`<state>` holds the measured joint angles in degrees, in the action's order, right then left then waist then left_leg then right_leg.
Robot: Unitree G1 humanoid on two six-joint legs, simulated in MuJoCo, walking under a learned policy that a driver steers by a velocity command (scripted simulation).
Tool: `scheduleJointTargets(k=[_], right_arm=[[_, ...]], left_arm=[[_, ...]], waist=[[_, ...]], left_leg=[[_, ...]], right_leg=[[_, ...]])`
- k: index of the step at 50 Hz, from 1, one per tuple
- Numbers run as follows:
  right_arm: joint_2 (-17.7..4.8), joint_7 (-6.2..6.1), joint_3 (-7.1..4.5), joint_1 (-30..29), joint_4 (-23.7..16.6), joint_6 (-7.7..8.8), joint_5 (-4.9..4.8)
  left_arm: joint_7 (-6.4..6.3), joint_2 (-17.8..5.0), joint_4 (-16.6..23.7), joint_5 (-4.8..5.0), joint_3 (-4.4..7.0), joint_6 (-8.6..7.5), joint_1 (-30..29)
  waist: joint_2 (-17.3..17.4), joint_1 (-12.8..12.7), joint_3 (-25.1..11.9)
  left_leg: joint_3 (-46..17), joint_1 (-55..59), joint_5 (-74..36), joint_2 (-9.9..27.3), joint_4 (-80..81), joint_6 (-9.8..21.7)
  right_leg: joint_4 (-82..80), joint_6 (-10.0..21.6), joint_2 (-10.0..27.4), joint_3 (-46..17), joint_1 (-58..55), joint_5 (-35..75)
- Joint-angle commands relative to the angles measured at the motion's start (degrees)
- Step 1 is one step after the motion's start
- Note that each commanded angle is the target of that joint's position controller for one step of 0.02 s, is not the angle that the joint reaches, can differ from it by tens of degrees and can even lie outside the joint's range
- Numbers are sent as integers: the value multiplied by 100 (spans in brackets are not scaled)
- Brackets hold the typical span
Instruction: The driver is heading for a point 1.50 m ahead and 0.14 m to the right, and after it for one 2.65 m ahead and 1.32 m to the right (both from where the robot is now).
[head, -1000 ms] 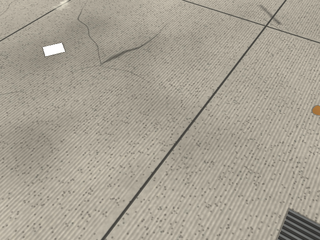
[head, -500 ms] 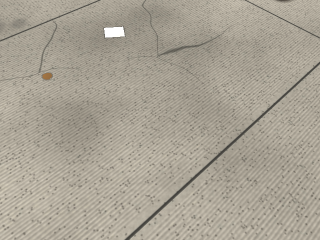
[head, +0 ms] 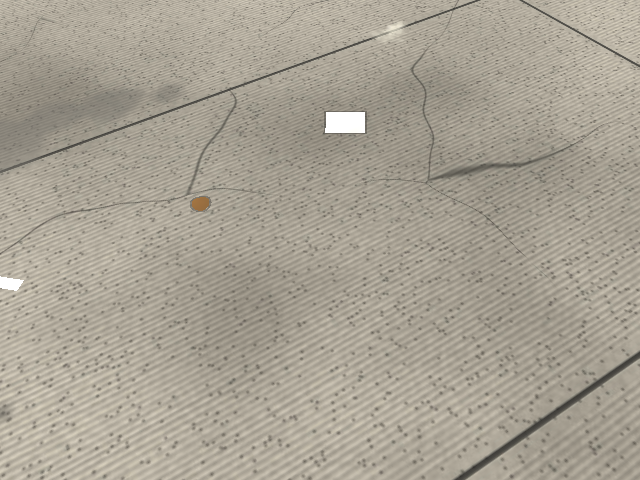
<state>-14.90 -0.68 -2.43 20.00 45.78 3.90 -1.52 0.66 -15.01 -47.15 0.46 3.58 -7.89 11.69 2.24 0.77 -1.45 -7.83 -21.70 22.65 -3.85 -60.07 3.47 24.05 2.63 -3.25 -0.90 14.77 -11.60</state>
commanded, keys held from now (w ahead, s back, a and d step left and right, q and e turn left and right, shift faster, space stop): w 0.80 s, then no key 0.20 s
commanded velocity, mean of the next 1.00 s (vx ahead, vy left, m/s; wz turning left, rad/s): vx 0.45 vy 0.00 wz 0.05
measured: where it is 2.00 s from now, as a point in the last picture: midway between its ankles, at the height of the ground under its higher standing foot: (326, 409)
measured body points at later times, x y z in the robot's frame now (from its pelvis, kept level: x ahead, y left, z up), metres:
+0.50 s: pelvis +0.27 +0.05 -0.01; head +0.30 +0.06 +0.44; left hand +0.28 +0.32 -0.14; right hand +0.45 -0.19 -0.10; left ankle +0.33 +0.14 -0.74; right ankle +0.15 -0.10 -0.64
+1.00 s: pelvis +0.52 +0.00 -0.01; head +0.57 -0.01 +0.43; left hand +0.71 +0.25 -0.10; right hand +0.55 -0.27 -0.15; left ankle +0.38 +0.14 -0.66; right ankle +0.63 -0.09 -0.74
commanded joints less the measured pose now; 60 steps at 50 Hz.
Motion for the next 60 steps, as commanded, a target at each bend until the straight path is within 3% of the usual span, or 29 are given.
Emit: scheduleJointTargets(k=[1, 7, 10, 13, 16, 17, 18, 19, 20, 21, 22, 23, 24, 27, 31, 35, 40, 43, 44, 45, 46, 47, 48, 49, 50, 51, 54, 57, 60], right_arm=[[-549, 55, -138, -355, -507, 145, 105], [-172, 79, 7, -1191, -887, 180, 157], [-77, 156, 58, -1803, -1075, 218, 99], [-158, 253, 46, -2232, -1267, 235, 29], [-368, 335, -26, -2246, -1369, 276, 28], [-506, 327, -91, -1945, -1312, 278, 43], [-721, 292, -210, -1169, -1096, 266, 47], [-1035, 223, -330, -74, -837, 244, 78], [-1657, 185, -482, 678, -717, 197, 235], [-1257, 199, -373, 834, -619, 162, 162], [-924, 189, -261, 404, -627, 145, 117], [-788, 191, -204, -102, -698, 133, 94], [-661, 230, -164, -445, -712, 141, 132], [-537, 293, -151, -777, -647, 254, 156], [-727, 227, -205, -492, -362, 312, 154], [-876, 137, -219, -161, -177, 230, 101], [-1034, 102, -247, 337, 133, 111, 32], [-1078, 41, -252, 240, 215, -15, 65], [-1100, 20, -246, 92, 190, -50, 61], [-979, 0, -191, 122, 141, -56, 107], [-616, -5, -47, 371, -24, 3, 265], [-136, 59, 102, 1342, 230, 64, 200], [-828, 73, -67, 1135, 375, 67, 77], [-927, 61, -111, 544, 203, 33, -20], [-828, 9, -93, 172, 127, -23, 43], [-764, -39, -116, 30, 104, -117, 107], [-366, -117, -59, 362, 215, -345, 138], [-323, -179, -42, 87, 172, -406, 192], [-464, -185, -97, -270, 147, -487, 171]], left_arm=[[25, -492, 193, -44, 66, 38, 297], [-3, -701, -77, 25, 53, 84, 875], [-30, -793, -172, 67, 19, 140, 1184], [-42, -858, -287, 94, -2, 203, 1460], [-79, -978, -324, 88, 20, 306, 1453], [-90, -1066, -307, 71, 39, 341, 1393], [-97, -1054, -276, 44, 22, 380, 1303], [-104, -954, -150, -33, -38, 375, 1197], [-63, -269, 3, -51, -250, 272, 1821], [-15, -309, -147, 13, -263, 135, 2018], [11, -882, 35, 194, -88, 84, 1392], [-2, -906, 187, 206, -80, 73, 900], [-25, -804, 234, 116, -75, 97, 669], [-49, -453, 134, 33, -81, 314, 1004], [-97, -445, 409, -53, -60, 375, 340], [-10, -304, 653, -34, -121, 280, -542], [147, -400, 1021, 46, -125, 214, -1342], [215, -561, 1026, -46, -56, 148, -1050], [200, -688, 874, -92, 20, 123, -507], [158, -979, 677, -142, 129, 103, 198], [104, -1441, 607, -278, 202, 120, 948], [123, -1452, 531, -245, 186, 198, 1110], [135, -1063, 562, -112, 117, 276, 1115], [122, -893, 605, -46, 52, 302, 600], [113, -716, 638, -48, -11, 311, 164], [116, -541, 654, -70, -66, 313, -148], [136, -481, 549, -241, -82, 263, -537], [66, -593, 387, -214, -56, 294, -588], [5, -663, 224, -177, -48, 412, -465]], waist=[[-623, -124, 380], [-630, -334, 387], [-666, -531, 448], [-702, -593, 587], [-764, -363, 496], [-843, -144, 244], [-816, 288, -240], [-693, 761, -969], [696, 659, -1988], [1175, 610, -2544], [815, 550, -1440], [402, 383, -722], [22, 196, -286], [236, -254, -25], [81, -197, 319], [27, 117, 453], [54, 373, 605], [232, 117, 330], [251, -201, -30], [83, -475, -605], [-812, -555, -1589], [-1991, -309, -2463], [-1194, -535, -2416], [-906, -412, -1481], [-481, -257, -990], [-418, -83, -670], [-791, 284, -592], [-858, 228, -649], [-844, 41, -486]], left_leg=[[67, -2060, -668, 859, -336, -48], [606, -2077, -1874, 942, 1119, -279], [810, -1555, -2582, 744, 2205, -267], [802, -1420, -2563, 640, 2663, -173], [838, -1092, -1992, 495, 3007, 76], [966, -535, -1833, 331, 3066, 185], [1089, 541, -1938, 180, 3235, 367], [589, 2280, -2182, 702, 3046, 659], [-1921, 4770, -1561, 2345, 3092, 1523], [-3556, 4900, -1043, 2802, 3972, 1750], [-2767, 4054, -873, 2513, 4131, 1413], [-1887, 3064, -1293, 2262, 4276, 1227], [-1371, 2234, -1741, 1995, 4507, 1138], [-584, 1077, -2173, 1604, 5081, 1132], [-82, 960, -2613, 1521, 5339, 1174], [322, 1161, -2489, 1343, 5338, 921], [161, 2055, -2245, 1731, 5013, 843], [198, 2436, -3860, 1713, 4197, 559], [342, 2399, -4738, 1494, 3545, 398], [563, 2047, -4728, 1115, 2554, 158], [805, 539, -2624, 577, 669, -190], [375, -951, 1635, -135, -1006, -475], [-250, -1090, 1579, 82, -1483, -468], [23, -1462, 1255, 363, -1399, -471], [231, -1401, 837, 631, -1038, -526], [279, -1108, 536, 814, -645, -567], [436, 125, -43, 852, 313, -681], [470, 466, -520, 850, 1325, -683], [489, 637, -836, 838, 1914, -625]], right_leg=[[-1500, 945, 1684, -2024, -1229, -243], [-1619, 941, 1325, -842, -1057, 1946], [-1576, 807, 1208, -543, -948, 1856], [-1475, 804, 1490, -665, -1273, 1812], [-1016, 657, 1710, -674, -1813, 2749], [-576, 596, 1675, -596, -1866, 3712], [316, 482, 1463, -394, -1708, 4522], [1672, 311, 1236, -243, -744, 3909], [4131, -101, 337, 135, 1690, 1193], [5034, -71, 100, -659, 2404, -1991], [5325, -8, 467, -640, 2881, -1732], [5089, 2, 748, -417, 2847, -1195], [4745, -37, 909, -319, 2650, -854], [4259, -159, 1136, -285, 1885, -360], [3316, -334, 1214, -254, 2401, 595], [1716, -290, 1018, -70, 2236, 1774], [872, -129, 840, -53, 2372, 1485], [491, 95, 555, 96, 1689, 1022], [285, 214, 344, 273, 887, 1245], [266, 393, 489, 210, -298, 2405], [791, 940, 1786, -1133, -2361, 4592], [546, 1855, 2917, -2953, -3719, 5318], [294, 1677, 2638, -2836, -3260, 4542], [146, 1432, 2407, -2050, -2502, 4256], [-65, 1277, 2133, -1622, -1734, 4104], [-284, 1187, 1934, -1285, -1035, 3948], [-704, 1166, 1587, -575, 163, 4038], [-805, 1141, 1524, -360, 259, 3450], [-1026, 1072, 1539, -549, 334, 1309]])
Keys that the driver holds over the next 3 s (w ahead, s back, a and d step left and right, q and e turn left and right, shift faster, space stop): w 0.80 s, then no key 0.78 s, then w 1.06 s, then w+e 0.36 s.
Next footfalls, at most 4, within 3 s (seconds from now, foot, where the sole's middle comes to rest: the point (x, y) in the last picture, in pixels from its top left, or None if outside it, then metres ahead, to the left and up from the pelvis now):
0.38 left None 0.37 0.14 -0.78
0.90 right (381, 410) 0.67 -0.09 -0.78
1.30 left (274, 401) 0.70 0.15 -0.78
2.30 right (366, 271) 1.06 -0.08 -0.78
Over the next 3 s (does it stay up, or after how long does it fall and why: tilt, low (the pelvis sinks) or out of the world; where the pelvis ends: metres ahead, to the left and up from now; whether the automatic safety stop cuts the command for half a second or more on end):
stays up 1.26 0.06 -0.01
